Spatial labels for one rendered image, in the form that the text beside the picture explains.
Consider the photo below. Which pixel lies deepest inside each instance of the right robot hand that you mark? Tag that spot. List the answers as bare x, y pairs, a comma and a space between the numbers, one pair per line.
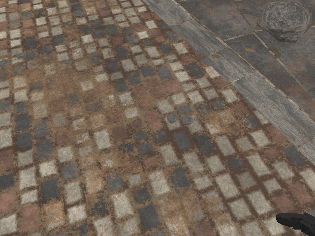
304, 222

